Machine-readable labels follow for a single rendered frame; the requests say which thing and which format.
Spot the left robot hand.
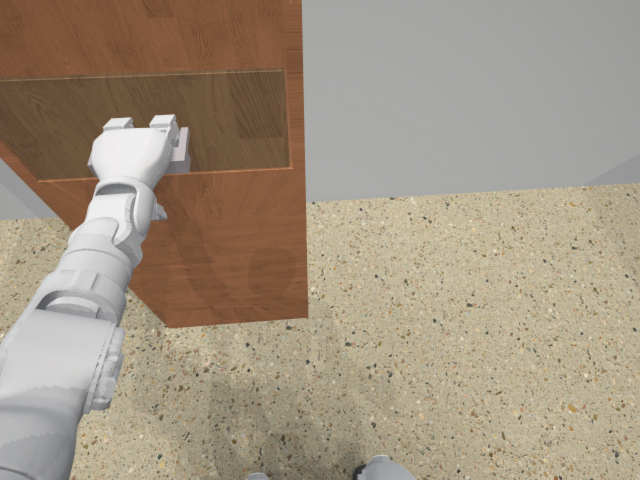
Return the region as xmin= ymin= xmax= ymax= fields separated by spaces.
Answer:
xmin=91 ymin=114 xmax=180 ymax=221

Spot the robot left forearm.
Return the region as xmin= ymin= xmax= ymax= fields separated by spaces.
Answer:
xmin=0 ymin=176 xmax=154 ymax=377

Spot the robot left upper arm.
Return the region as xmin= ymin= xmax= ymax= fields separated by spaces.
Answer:
xmin=0 ymin=309 xmax=126 ymax=480

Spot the robot right shin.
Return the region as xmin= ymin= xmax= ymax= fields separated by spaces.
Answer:
xmin=364 ymin=455 xmax=391 ymax=470

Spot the handle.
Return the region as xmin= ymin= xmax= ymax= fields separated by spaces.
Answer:
xmin=87 ymin=127 xmax=191 ymax=178

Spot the drawer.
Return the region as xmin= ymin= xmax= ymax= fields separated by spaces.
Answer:
xmin=0 ymin=68 xmax=290 ymax=180

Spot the cabinet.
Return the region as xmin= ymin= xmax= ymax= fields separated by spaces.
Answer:
xmin=0 ymin=0 xmax=308 ymax=329

